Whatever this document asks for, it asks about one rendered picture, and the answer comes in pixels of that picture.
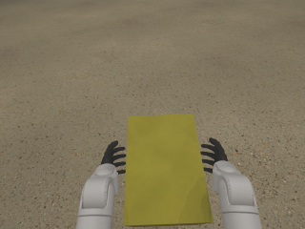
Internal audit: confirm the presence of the robot left forearm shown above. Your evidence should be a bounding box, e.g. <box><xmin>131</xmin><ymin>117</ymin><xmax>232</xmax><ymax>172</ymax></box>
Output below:
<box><xmin>75</xmin><ymin>163</ymin><xmax>119</xmax><ymax>229</ymax></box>

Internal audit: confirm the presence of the right robot hand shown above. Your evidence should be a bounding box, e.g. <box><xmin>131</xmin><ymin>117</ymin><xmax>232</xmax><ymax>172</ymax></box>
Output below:
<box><xmin>200</xmin><ymin>137</ymin><xmax>228</xmax><ymax>174</ymax></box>

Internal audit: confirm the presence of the left robot hand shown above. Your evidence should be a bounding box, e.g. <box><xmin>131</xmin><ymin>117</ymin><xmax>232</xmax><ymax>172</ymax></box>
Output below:
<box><xmin>101</xmin><ymin>140</ymin><xmax>126</xmax><ymax>175</ymax></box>

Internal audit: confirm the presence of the robot right forearm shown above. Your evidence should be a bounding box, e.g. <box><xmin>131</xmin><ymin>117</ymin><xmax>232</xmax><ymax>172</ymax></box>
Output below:
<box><xmin>212</xmin><ymin>160</ymin><xmax>262</xmax><ymax>229</ymax></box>

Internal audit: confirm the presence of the carton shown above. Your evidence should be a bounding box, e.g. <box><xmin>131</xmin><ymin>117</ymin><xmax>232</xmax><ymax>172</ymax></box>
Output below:
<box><xmin>123</xmin><ymin>114</ymin><xmax>214</xmax><ymax>227</ymax></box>

